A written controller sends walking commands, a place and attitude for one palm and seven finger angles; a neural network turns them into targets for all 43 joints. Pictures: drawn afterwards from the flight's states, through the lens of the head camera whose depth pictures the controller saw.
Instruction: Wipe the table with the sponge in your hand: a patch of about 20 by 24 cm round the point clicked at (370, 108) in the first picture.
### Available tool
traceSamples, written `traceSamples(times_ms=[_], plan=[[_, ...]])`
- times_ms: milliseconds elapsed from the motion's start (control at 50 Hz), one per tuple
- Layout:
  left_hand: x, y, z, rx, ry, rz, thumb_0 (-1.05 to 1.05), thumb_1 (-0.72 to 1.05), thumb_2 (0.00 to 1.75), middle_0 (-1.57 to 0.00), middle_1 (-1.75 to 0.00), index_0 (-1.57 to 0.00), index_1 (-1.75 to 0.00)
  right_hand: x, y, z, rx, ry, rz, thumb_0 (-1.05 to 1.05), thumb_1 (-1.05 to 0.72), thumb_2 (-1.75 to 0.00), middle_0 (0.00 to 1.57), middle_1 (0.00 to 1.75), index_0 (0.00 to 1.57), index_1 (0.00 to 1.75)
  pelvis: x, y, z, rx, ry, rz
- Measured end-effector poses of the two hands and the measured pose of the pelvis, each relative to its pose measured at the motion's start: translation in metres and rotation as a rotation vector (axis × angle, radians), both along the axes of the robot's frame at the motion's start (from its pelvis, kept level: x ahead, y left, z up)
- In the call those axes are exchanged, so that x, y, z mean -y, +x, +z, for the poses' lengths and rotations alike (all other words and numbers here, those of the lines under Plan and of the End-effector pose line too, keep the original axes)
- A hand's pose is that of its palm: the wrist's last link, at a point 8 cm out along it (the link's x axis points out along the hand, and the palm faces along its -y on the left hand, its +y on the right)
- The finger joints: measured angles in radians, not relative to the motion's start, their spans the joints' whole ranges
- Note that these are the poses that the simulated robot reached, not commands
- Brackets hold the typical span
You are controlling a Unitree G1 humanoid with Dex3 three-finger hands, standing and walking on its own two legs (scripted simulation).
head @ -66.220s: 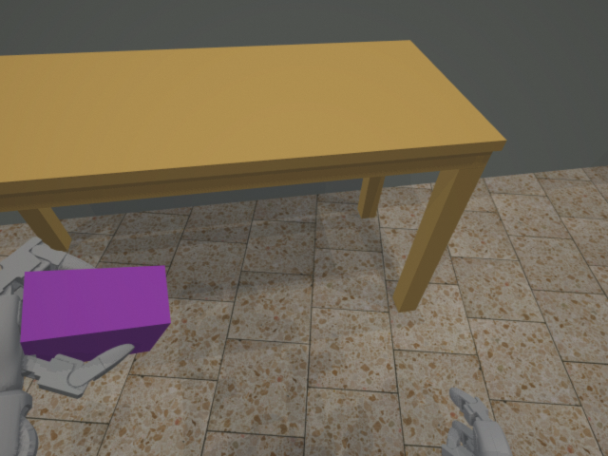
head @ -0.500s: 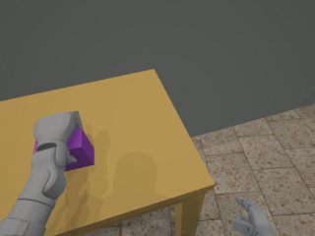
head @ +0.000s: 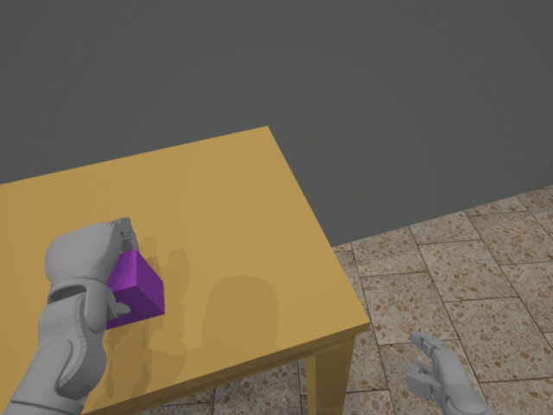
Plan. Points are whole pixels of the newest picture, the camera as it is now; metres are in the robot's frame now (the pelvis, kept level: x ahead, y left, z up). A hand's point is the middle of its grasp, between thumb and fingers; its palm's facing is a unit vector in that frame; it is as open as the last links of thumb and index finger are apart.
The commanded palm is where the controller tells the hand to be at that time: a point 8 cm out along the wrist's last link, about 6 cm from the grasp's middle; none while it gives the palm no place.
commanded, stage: wipe back along the first lane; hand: left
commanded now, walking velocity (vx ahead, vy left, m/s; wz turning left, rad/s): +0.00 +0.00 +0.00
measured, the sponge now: (118, 298) +0.26 +0.29 +0.05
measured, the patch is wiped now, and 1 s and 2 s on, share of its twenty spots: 1.00 1.00 1.00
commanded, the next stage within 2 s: lift the sponge slowly off the table in 0.10 s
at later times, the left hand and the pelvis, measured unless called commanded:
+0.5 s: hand (105, 291) +0.23 +0.27 +0.11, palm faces +0.06 -0.09 -0.99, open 9.9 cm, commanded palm +0.20 +0.26 +0.17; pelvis -0.02 +0.00 +0.00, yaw +0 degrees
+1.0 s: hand (105, 270) +0.25 +0.26 +0.13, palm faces +0.10 -0.09 -0.99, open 9.9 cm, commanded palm +0.21 +0.26 +0.20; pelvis -0.02 -0.01 +0.00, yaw +0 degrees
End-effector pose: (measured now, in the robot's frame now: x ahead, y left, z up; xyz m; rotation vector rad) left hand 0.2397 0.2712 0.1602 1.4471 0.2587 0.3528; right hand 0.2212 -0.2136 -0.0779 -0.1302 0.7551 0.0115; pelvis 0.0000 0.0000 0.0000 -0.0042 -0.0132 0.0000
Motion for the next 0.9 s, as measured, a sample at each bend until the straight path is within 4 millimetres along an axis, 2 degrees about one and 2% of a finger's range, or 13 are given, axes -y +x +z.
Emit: traceSamples(times_ms=[300, 680, 900], plan=[[0.007, -0.030, 0.000, 0.007, -0.006, -0.001, 0.00, -0.54, 1.02, -0.76, -1.46, -0.78, -1.48, -0.003, -0.006, 0.002, 0.024, -0.002, 0.008, 0.01, -0.91, -0.90, 0.20, 0.30, 0.20, 0.30, -0.001, -0.010, -0.001, 0.017, 0.000, -0.001], [0.008, -0.028, 0.003, -0.025, -0.011, -0.017, 0.01, -0.56, 1.02, -0.79, -1.42, -0.81, -1.45, -0.013, -0.002, 0.009, 0.051, -0.016, 0.038, 0.01, -0.91, -0.90, 0.20, 0.30, 0.20, 0.30, 0.001, -0.020, 0.002, 0.046, -0.001, 0.007], [0.018, -0.020, 0.017, 0.009, -0.001, -0.044, 0.00, -0.56, 1.02, -0.80, -1.41, -0.82, -1.43, -0.014, 0.004, 0.011, 0.062, -0.014, 0.048, 0.01, -0.91, -0.90, 0.20, 0.30, 0.20, 0.30, 0.003, -0.020, 0.003, 0.050, 0.002, 0.006]])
